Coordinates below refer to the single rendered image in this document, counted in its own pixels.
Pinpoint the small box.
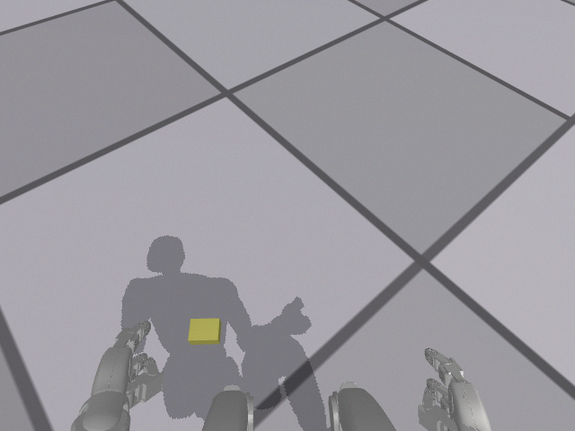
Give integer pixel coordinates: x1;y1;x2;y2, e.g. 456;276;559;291
188;318;221;345

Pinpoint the left robot hand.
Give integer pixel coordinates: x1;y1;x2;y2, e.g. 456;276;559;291
91;321;164;409

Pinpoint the left robot arm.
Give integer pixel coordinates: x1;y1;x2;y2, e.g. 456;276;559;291
71;391;130;431

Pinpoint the right robot hand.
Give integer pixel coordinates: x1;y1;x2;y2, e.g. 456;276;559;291
418;347;491;431

